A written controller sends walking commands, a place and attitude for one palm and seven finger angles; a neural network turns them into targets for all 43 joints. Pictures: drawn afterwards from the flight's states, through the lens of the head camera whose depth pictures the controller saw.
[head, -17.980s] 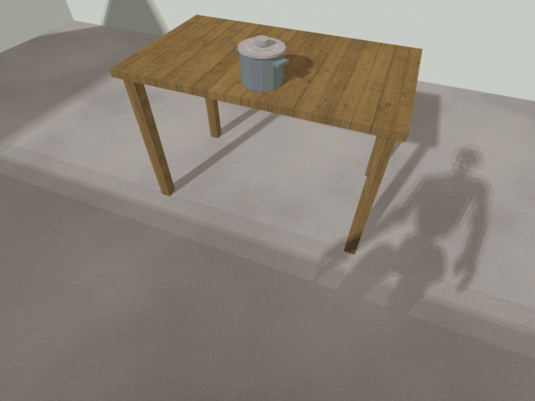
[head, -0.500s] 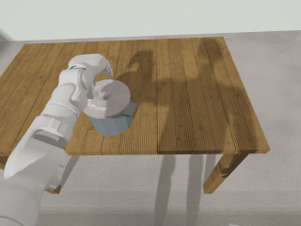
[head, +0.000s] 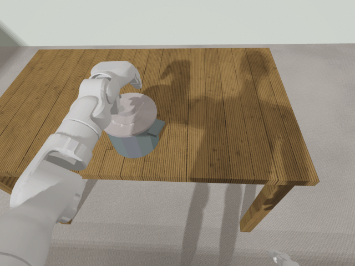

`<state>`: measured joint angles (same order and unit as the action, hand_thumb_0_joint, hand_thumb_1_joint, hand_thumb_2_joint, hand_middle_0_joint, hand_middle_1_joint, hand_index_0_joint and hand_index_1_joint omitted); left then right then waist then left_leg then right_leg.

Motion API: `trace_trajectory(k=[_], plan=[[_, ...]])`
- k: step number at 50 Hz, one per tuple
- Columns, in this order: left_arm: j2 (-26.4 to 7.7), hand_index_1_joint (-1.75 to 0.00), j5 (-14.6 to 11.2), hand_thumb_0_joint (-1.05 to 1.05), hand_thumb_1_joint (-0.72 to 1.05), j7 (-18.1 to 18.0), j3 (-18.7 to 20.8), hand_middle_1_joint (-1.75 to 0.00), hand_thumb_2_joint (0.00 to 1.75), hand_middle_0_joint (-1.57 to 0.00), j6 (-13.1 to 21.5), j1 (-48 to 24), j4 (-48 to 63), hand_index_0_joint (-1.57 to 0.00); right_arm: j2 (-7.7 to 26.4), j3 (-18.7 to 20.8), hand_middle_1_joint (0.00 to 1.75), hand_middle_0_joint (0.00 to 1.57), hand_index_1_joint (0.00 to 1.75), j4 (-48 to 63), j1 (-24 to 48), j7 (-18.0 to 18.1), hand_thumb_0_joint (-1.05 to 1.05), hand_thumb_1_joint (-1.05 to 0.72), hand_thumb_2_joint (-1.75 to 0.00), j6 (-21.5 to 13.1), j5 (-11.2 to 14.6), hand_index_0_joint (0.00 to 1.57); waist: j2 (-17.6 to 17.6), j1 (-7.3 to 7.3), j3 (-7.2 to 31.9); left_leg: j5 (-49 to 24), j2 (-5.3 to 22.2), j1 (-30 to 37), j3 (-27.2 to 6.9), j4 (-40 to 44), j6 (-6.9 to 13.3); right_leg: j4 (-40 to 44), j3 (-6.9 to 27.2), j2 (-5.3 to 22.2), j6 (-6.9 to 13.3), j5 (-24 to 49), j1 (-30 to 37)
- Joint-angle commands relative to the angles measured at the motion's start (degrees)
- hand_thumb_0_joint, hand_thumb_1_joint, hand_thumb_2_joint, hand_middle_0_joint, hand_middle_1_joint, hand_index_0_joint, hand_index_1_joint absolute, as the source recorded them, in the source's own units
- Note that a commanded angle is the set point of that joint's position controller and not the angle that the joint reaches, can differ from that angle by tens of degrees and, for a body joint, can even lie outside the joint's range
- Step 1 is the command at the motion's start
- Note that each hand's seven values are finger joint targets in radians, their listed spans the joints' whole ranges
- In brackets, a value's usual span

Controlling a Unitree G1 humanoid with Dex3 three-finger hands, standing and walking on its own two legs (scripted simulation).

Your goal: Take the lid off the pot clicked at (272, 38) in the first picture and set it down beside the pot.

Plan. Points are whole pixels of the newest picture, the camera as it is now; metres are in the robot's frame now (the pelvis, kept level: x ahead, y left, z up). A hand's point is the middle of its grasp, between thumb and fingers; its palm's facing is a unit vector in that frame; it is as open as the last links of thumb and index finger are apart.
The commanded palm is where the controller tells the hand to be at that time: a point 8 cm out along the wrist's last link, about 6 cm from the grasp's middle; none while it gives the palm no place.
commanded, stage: lower the open fingers around the knob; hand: left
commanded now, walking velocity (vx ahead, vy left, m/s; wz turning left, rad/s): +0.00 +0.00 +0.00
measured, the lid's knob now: (126, 107) +0.50 +0.14 +0.06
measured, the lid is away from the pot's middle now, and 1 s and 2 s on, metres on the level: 0.00 0.00 0.00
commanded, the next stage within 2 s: close the fingers and squeeze the knob in 1.32 s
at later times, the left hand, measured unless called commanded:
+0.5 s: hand (119, 108) +0.46 +0.14 +0.10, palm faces -0.36 -0.03 -0.93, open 10.1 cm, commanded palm +0.45 +0.14 +0.16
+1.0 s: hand (115, 109) +0.47 +0.15 +0.09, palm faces -0.35 -0.03 -0.94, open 10.1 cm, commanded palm +0.45 +0.15 +0.15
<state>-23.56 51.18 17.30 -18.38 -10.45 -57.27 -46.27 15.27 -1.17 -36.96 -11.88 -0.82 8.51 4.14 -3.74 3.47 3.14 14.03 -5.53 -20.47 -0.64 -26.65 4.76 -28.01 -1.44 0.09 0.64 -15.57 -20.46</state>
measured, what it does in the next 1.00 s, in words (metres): stands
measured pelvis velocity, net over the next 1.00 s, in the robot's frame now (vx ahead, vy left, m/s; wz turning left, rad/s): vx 0.00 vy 0.01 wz -0.03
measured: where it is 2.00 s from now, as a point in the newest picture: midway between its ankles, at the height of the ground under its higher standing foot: outside the picture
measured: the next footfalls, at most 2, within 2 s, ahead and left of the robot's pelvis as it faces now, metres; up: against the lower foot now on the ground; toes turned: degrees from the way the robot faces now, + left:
none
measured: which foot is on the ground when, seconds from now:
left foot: down 0.00-1.00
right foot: down 0.00-1.00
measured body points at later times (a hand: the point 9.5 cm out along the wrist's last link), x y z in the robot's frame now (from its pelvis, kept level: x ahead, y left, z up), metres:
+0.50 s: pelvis +0.00 -0.01 +0.00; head +0.04 -0.03 +0.45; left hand +0.47 +0.14 +0.15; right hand +0.09 -0.27 -0.13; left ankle -0.02 +0.07 -0.74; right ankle -0.02 -0.11 -0.74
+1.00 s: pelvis +0.00 +0.01 +0.00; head +0.05 -0.01 +0.45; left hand +0.48 +0.15 +0.14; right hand +0.07 -0.25 -0.13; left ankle -0.02 +0.07 -0.74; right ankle -0.02 -0.11 -0.74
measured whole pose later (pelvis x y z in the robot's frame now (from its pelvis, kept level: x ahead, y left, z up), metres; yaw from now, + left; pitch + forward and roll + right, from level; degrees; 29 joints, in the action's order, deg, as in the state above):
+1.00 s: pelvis +0.00 +0.01 +0.00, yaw -2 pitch +9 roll -1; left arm -24.9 51.8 14.0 -15.3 -6.0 -54.7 -53.9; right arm 15.0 -1.3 -38.0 -14.5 0.3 9.8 4.6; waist -3.0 4.6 4.1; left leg 15.0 -4.6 -22.5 1.1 -28.3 5.2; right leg -28.1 0.2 -0.8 0.2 -15.0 -22.4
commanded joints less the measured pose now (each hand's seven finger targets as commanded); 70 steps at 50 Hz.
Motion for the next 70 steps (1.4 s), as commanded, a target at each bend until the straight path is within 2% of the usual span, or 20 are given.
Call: trace_trajectory(k=[1, 4, 9, 14, 16, 19, 23, 27, 29, 32, 36, 38, 43, 46, 50, 54, 56, 62, 63, 70], plan=[[-11.53, -0.08, 1.19, 0.00, -0.30, -2.48, 6.17, -0.08, 1.44, -0.84, 0.24, -28.23, 7.86, -0.84, 6.82, 1.98, 0.30, 0.20, 0.30, 5.56, 0.26, 0.48, 0.00, -0.90, -0.90, -1.18, 0.00, 0.20, 4.80, 1.16, 22.71, -26.36, 3.80, 16.01, -3.80, -1.09, -1.52, 1.16, 0.04, -0.42, 1.70, 21.24, 4.49], [-12.10, -0.08, 0.90, 0.00, -0.30, -2.78, 6.00, -0.08, 1.44, -0.84, -1.77, -28.83, 3.69, -0.84, 7.11, 1.44, 0.30, 0.20, 0.30, 5.30, 1.17, 1.07, 0.00, -0.90, -0.90, -0.95, 0.52, 0.20, 6.83, 0.82, 19.11, -17.38, 3.25, 11.08, -2.54, 0.86, -0.94, 1.29, 0.06, -0.18, 1.59, 19.40, 6.39], [-13.77, -0.08, 1.28, 0.00, -0.30, -1.87, 7.12, -0.08, 1.44, -0.84, -0.95, -29.54, 8.66, -0.84, 7.01, 1.73, 0.30, 0.20, 0.30, 6.18, 1.13, 1.59, 0.00, -0.90, -0.90, -1.68, 0.15, 0.20, 5.85, 0.83, 24.61, -21.56, 3.07, 13.94, -2.31, -0.09, -0.14, 1.38, 1.36, 0.23, 1.31, 24.50, 9.76], [-13.41, -0.08, 0.94, 0.00, -0.30, -1.00, 6.64, -0.08, 1.44, -0.84, 0.39, -25.49, 5.39, -0.84, 7.31, 1.59, 0.30, 0.20, 0.30, 6.07, 1.04, 1.92, 0.00, -0.90, -0.90, -1.44, 0.53, 0.20, 6.83, 1.03, 20.19, -18.60, 3.09, 10.95, -1.52, 0.19, -0.01, 2.10, 1.40, 0.29, 1.10, 23.77, 9.00], [-15.07, -0.08, 0.72, 0.00, -0.30, -1.07, 8.22, -0.08, 1.44, -0.84, 1.53, -26.96, 8.69, -0.84, 7.34, 1.85, 0.30, 0.20, 0.30, 6.43, 1.13, 1.95, 0.00, -0.90, -0.90, -1.63, 0.29, 0.20, 5.61, 0.67, 22.35, -20.36, 2.92, 11.65, -1.68, -0.23, 0.22, 1.97, 1.82, 0.44, 1.36, 25.44, 10.20], [-12.58, -0.08, 0.86, 0.00, -0.30, -1.50, 5.89, -0.08, 1.44, -0.84, 2.54, -27.89, 11.58, -0.84, 6.82, 2.13, 0.30, 0.20, 0.30, 6.47, 0.91, 1.90, 0.00, -0.90, -0.90, -1.51, 0.22, 0.20, 2.81, 1.24, 23.14, -22.44, 3.26, 14.66, -2.16, -0.49, 0.17, 1.95, 1.46, 0.16, 1.29, 24.17, 8.15], [-17.27, -0.08, 0.62, 0.00, -0.30, -2.61, 9.92, -0.08, 1.44, -0.84, 3.02, -23.73, 5.68, -0.84, 7.52, 1.88, 0.30, 0.20, 0.30, 5.49, 0.10, 2.28, 0.00, -0.90, -0.90, -1.08, 0.54, 0.20, 6.08, 0.70, 21.14, -18.31, 3.10, 11.05, -1.37, 0.13, 0.15, 2.32, 1.83, 0.00, 1.23, 23.25, 9.28], [-12.19, -0.08, 0.65, 0.00, -0.30, -3.30, 5.86, -0.08, 1.44, -0.84, 3.70, -26.75, 11.02, -0.84, 6.98, 2.62, 0.30, 0.20, 0.30, 5.64, 0.56, 1.95, 0.00, -0.90, -0.90, -1.10, 0.41, 0.20, 1.87, 1.34, 23.57, -22.79, 3.52, 14.81, -1.68, -0.92, 0.11, 1.77, 1.71, 0.03, 1.41, 24.18, 7.01], [-9.91, -0.08, 0.81, 0.00, -0.30, -3.45, 4.29, -0.08, 1.44, -0.84, 3.46, -25.23, 8.03, -0.84, 7.07, 2.63, 0.30, 0.20, 0.30, 5.12, 0.09, 1.61, 0.00, -0.90, -0.90, -0.85, 0.41, 0.20, 1.77, 1.92, 21.65, -23.88, 3.86, 15.36, -2.37, -1.28, -0.29, 1.64, 1.01, -0.39, 1.45, 22.19, 4.05], [-15.44, -0.08, 0.49, 0.00, -0.30, -4.17, 8.99, -0.08, 1.44, -0.84, 3.34, -21.13, 0.70, -0.84, 8.06, 2.19, 0.30, 0.20, 0.30, 4.30, -1.07, 1.97, 0.00, -0.90, -0.90, -0.42, 0.59, 0.20, 5.52, 1.26, 20.25, -18.85, 3.73, 10.98, -1.48, -0.51, -0.36, 1.70, 1.25, -0.44, 1.39, 20.88, 5.70], [-10.68, -0.08, 1.44, 0.00, -0.30, -4.58, 5.08, -0.08, 1.44, -0.84, 3.28, -26.26, 1.76, -0.84, 7.58, 2.62, 0.30, 0.20, 0.30, 4.06, -0.78, 2.14, 0.00, -0.90, -0.90, -0.52, 0.49, 0.20, 4.04, 2.16, 20.92, -19.22, 3.61, 11.70, -1.47, -1.09, -0.27, 1.43, 1.24, -0.51, 1.67, 20.25, 3.13], [-13.51, -0.08, 1.37, 0.00, -0.30, -4.70, 7.64, -0.08, 1.44, -0.84, 3.67, -22.53, 1.91, -0.84, 7.75, 2.48, 0.30, 0.20, 0.30, 4.72, -1.37, 1.73, 0.00, -0.90, -0.90, -0.53, 0.33, 0.20, 3.40, 1.00, 23.43, -22.37, 3.85, 13.10, -1.95, -1.35, -0.53, 0.88, 1.20, -0.57, 1.56, 21.31, 4.52], [-14.45, -0.08, 1.22, 0.00, -0.30, -4.48, 7.96, -0.08, 1.44, -0.84, 4.04, -22.76, 0.70, -0.84, 7.78, 2.35, 0.30, 0.20, 0.30, 4.98, -1.67, 1.97, 0.00, -0.90, -0.90, -0.27, 0.39, 0.20, 4.30, 1.24, 22.86, -21.84, 3.96, 11.85, -1.58, -1.22, -0.43, 0.89, 1.18, -0.54, 1.43, 21.61, 4.89], [-11.55, -0.08, 1.22, 0.00, -0.30, -4.27, 6.25, -0.08, 1.44, -0.84, 4.36, -22.49, 0.04, -0.84, 7.70, 2.53, 0.30, 0.20, 0.30, 4.64, -1.92, 1.74, 0.00, -0.90, -0.90, -0.31, 0.38, 0.20, 3.85, 1.59, 20.90, -23.78, 4.43, 12.32, -2.13, -1.47, -0.72, 0.94, 0.68, -0.79, 1.61, 20.19, 1.93], [-13.37, -0.08, 1.25, 0.00, -0.30, -4.78, 7.92, -0.08, 1.44, -0.84, 4.54, -21.15, 1.50, -0.84, 7.58, 2.60, 0.30, 0.20, 0.30, 4.98, -2.34, 1.45, 0.00, -0.90, -0.90, -0.26, 0.25, 0.20, 2.95, 0.94, 22.02, -24.75, 4.75, 14.03, -2.43, -1.46, -0.93, 0.67, 0.58, -0.88, 1.60, 19.47, 1.78], [-9.04, -0.08, 0.86, 0.00, -0.30, -5.18, 4.90, -0.08, 1.44, -0.84, 3.88, -20.74, 0.52, -0.84, 7.43, 3.02, 0.30, 0.20, 0.30, 4.64, -2.65, 0.99, 0.00, -0.90, -0.90, -0.05, 0.23, 0.20, 3.30, 1.78, 19.51, -23.87, 5.33, 14.51, -2.77, -1.48, -1.23, 1.01, -0.13, -1.13, 1.57, 16.46, -1.26], [-13.20, -0.08, 1.31, 0.00, -0.30, -5.77, 8.00, -0.08, 1.44, -0.84, 4.03, -22.13, 0.78, -0.84, 7.92, 2.84, 0.30, 0.20, 0.30, 4.47, -2.87, 1.12, 0.00, -0.90, -0.90, -0.21, 0.12, 0.20, 3.66, 1.22, 20.87, -23.00, 5.06, 13.76, -2.92, -1.13, -1.42, 0.84, 0.05, -1.16, 1.82, 16.63, 0.02], [-7.38, -0.08, 1.05, 0.00, -0.30, -6.16, 3.74, -0.08, 1.44, -0.84, 3.18, -22.85, 2.63, -0.84, 7.36, 3.20, 0.30, 0.20, 0.30, 4.30, -2.70, 0.56, 0.00, -0.90, -0.90, -0.17, 0.02, 0.20, 3.04, 2.04, 20.96, -24.34, 5.72, 16.35, -3.67, -1.39, -2.00, 0.73, -0.55, -1.28, 1.69, 14.76, -2.48], [-9.92, -0.08, 1.36, 0.00, -0.30, -6.43, 5.73, -0.08, 1.44, -0.84, 3.25, -24.37, 4.49, -0.84, 7.53, 3.24, 0.30, 0.20, 0.30, 4.21, -2.87, 0.52, 0.00, -0.90, -0.90, -0.25, -0.05, 0.20, 2.38, 1.59, 22.59, -24.07, 5.66, 17.05, -3.90, -1.04, -2.15, 0.72, -0.43, -1.32, 1.75, 14.73, -1.97], [-7.56, -0.08, 1.15, 0.00, -0.30, -6.67, 4.16, -0.08, 1.44, -0.84, 2.00, -24.23, 0.95, -0.84, 7.34, 2.94, 0.30, 0.20, 0.30, 3.85, -2.86, 0.72, 0.00, -0.90, -0.90, -0.45, 0.04, 0.20, 4.01, 2.04, 20.59, -21.44, 5.29, 15.57, -3.71, -0.91, -2.19, 0.69, -0.60, -1.41, 1.84, 14.04, -2.48]])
